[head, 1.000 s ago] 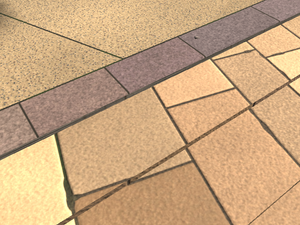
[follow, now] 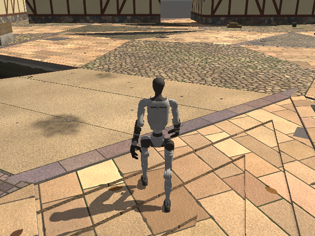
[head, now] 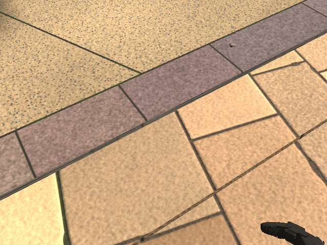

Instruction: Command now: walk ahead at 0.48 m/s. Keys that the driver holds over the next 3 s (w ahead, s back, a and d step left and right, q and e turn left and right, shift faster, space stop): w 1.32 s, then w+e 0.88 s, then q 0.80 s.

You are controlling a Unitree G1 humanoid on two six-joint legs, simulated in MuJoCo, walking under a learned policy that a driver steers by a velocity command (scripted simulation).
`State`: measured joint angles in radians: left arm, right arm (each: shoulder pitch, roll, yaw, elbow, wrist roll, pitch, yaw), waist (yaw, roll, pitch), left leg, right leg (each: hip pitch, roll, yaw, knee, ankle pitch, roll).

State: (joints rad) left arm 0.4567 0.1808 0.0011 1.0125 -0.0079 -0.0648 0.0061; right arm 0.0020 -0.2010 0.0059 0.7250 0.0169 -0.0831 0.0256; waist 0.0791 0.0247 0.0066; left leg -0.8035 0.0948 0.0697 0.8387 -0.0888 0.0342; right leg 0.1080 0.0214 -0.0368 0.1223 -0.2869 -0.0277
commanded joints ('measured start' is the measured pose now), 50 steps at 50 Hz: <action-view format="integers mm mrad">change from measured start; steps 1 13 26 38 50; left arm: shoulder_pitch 33 -101 -493 -197 13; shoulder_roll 193 113 127 131 184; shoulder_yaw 37 48 41 56 55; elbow -36 -159 -285 -198 -107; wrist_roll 2 -13 -12 29 8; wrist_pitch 2 7 -17 -22 -4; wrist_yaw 5 3 -33 -36 8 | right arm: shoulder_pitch -81 164 376 255 -67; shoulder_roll -85 -114 -231 -151 -42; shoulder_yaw -27 -55 -88 -68 -19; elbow -99 98 184 127 -3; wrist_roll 7 -22 1 6 -5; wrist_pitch -24 -41 0 -22 -8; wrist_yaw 14 8 -35 -22 -11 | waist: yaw -80 -21 -153 -69 -16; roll -165 48 46 -117 -79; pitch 13 9 60 -56 50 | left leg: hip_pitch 155 450 758 59 -21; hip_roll -91 105 157 49 12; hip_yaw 56 -236 -117 -130 2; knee -106 -725 -682 534 38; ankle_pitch -52 -183 -26 -162 51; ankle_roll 55 201 163 17 -28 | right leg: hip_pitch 15 -715 -764 -200 -183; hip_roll -272 -168 -122 -270 -233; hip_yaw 61 109 37 328 92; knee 83 1142 452 82 -18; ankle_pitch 939 59 311 141 443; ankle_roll -131 -31 34 -193 -177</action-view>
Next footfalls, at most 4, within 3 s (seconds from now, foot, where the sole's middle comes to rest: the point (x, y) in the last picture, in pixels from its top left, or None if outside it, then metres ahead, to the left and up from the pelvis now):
0.08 left None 0.25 0.12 -0.74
0.62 right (222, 231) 0.52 -0.13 -0.74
1.14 left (171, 153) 0.84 0.08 -0.70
1.74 right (230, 109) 1.12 -0.19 -0.70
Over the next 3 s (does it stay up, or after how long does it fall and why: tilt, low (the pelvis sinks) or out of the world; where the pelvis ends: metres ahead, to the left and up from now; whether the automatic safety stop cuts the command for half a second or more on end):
stays up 1.33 -0.20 0.07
